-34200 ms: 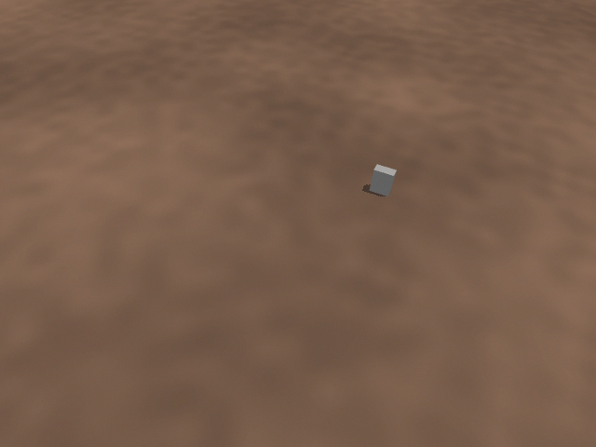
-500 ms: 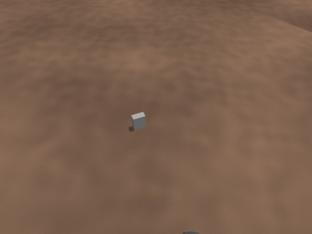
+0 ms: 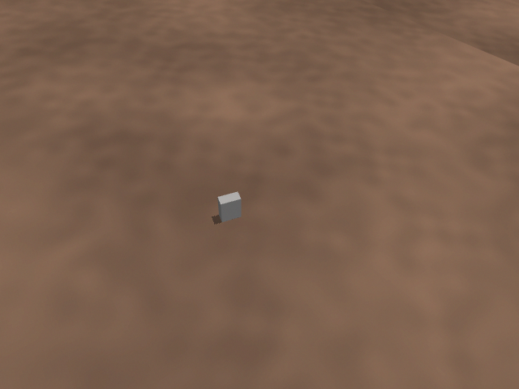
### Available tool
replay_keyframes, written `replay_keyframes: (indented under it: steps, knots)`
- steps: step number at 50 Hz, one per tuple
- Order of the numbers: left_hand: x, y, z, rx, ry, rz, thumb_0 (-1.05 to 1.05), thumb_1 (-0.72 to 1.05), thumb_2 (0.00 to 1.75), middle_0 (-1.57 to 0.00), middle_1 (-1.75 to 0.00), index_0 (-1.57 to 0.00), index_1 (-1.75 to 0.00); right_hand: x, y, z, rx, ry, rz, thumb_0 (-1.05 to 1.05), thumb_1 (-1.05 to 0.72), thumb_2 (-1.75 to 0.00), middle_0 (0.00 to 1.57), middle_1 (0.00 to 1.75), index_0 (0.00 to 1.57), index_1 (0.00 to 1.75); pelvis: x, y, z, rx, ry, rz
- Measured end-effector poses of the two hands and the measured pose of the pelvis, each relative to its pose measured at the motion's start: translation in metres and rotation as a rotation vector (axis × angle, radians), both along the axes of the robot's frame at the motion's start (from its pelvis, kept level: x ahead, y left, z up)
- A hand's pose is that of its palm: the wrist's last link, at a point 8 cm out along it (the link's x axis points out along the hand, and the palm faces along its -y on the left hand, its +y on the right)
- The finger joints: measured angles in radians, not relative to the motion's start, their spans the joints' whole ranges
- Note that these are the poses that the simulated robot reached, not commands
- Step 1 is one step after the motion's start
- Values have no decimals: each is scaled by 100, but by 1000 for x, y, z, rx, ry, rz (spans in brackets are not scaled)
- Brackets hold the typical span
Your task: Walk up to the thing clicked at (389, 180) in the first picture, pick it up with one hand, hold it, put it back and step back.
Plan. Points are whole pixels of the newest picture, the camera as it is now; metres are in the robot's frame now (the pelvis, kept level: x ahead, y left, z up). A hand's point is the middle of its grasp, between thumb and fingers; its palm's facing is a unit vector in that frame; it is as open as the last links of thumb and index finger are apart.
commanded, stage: step back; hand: left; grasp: from the side
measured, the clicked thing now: (229, 207) +1.00 +0.13 -0.70
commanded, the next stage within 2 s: stand in 0.30 s
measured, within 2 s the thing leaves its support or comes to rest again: neither
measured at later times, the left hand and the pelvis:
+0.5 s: hand out of the picture +0.13 +0.25 -0.14, palm faces -0.02 -0.94 -0.34, open 7.4 cm; pelvis +0.01 +0.00 +0.01, yaw -1 degrees
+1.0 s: hand out of the picture +0.06 +0.25 -0.14, palm faces -0.04 -0.94 -0.35, open 7.4 cm; pelvis -0.01 -0.01 +0.02, yaw -1 degrees
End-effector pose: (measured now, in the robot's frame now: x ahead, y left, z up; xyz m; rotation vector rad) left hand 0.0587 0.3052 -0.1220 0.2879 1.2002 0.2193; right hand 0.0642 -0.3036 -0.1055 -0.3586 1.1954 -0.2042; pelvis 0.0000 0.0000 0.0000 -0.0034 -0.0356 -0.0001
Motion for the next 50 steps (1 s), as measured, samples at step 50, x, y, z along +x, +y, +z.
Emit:
replay_keyframes:
  steps: [50]
  knots:
    - [-6,-15,20,14,49,-41,1,90,90,-20,-30,-20,-30,-25,-3,1,53,52,-59,0,-90,-90,20,30,20,30,-13,-9,18,5,-19,-11]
